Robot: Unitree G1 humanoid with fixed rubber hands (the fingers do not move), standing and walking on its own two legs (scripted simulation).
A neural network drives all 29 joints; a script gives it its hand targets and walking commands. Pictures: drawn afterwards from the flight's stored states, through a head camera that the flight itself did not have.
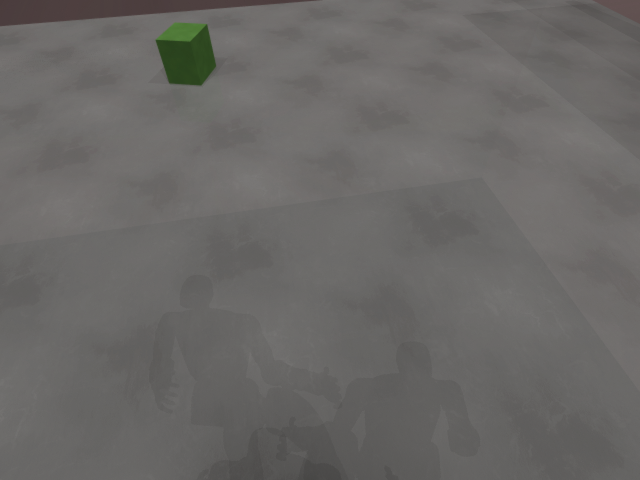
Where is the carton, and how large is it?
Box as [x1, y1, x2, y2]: [156, 23, 215, 84]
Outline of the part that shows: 174,23 156,39 168,80 171,83 201,84 215,66 206,24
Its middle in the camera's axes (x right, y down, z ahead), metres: -0.91 -1.24 +2.63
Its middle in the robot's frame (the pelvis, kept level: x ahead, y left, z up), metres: +2.71 +1.08 -0.63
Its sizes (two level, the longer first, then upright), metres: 0.296 0.231 0.285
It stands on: the floor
